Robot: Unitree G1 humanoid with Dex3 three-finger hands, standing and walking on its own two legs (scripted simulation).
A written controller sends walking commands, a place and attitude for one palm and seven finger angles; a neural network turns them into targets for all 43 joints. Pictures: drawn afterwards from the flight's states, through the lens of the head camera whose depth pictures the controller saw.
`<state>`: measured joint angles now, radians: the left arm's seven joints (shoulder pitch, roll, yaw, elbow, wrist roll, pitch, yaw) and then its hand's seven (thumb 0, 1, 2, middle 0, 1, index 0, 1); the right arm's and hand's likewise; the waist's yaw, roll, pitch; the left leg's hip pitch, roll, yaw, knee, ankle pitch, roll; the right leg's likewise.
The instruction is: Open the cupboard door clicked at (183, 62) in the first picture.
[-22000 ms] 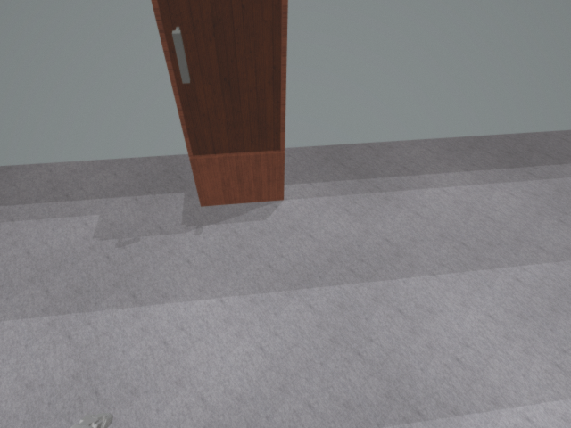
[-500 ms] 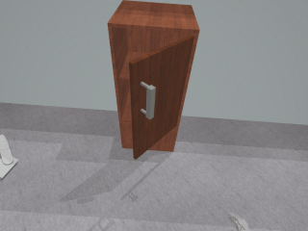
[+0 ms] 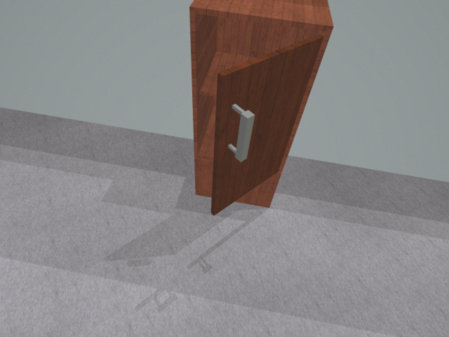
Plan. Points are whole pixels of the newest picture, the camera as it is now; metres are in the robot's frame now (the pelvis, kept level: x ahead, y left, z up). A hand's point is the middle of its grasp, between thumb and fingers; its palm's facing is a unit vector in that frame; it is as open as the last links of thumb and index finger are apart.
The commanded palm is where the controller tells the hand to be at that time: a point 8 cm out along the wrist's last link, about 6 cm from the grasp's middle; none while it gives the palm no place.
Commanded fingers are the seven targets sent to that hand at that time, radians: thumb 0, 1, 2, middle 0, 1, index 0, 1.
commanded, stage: let the arm hang, fingers relaxed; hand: left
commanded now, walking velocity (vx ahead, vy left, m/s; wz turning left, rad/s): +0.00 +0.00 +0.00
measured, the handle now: (238, 133) +0.60 +0.00 -0.02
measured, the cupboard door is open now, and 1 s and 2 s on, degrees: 50 50 50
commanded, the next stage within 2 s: look to check the result in 0.72 s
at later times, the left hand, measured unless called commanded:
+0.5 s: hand out of the picture +0.01 +0.18 -0.17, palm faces -0.01 -0.98 -0.17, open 7.3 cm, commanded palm none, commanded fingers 0.00 0.90 0.90 -0.20 -0.30 -0.20 -0.30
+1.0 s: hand out of the picture +0.00 +0.19 -0.17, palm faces +0.00 -0.98 -0.17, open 7.4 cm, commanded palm none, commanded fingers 0.00 0.90 0.90 -0.20 -0.30 -0.20 -0.30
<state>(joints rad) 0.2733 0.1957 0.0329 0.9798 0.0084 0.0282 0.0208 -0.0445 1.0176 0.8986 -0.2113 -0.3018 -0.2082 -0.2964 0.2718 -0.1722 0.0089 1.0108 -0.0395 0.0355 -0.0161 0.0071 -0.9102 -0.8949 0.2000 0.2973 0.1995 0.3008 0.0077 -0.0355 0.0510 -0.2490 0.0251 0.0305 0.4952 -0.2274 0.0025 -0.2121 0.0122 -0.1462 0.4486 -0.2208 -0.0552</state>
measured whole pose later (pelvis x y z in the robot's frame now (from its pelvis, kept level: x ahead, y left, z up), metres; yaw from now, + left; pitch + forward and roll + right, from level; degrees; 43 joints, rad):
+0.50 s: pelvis +0.01 +0.02 +0.00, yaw -2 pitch -2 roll +0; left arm 0.28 0.11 0.00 1.16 0.01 0.00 0.04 0.01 0.92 0.90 -0.20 -0.30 -0.20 -0.30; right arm 0.30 -0.10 0.01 1.16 -0.03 0.00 -0.03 0.00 -0.91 -0.89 0.20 0.30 0.20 0.30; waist -0.01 0.01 0.03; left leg -0.17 -0.01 0.09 0.40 -0.20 0.03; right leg -0.18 -0.02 -0.09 0.42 -0.21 -0.02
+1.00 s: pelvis +0.01 +0.03 +0.00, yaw -2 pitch -2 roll +0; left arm 0.30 0.12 0.01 1.16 0.01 0.00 0.04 0.00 0.91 0.90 -0.20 -0.30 -0.20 -0.30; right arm 0.31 -0.11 0.00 1.15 -0.03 0.00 -0.04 0.00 -0.91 -0.90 0.20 0.30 0.20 0.30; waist -0.01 0.01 0.04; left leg -0.17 -0.02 0.09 0.40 -0.21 0.04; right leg -0.18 -0.03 -0.08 0.42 -0.21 -0.01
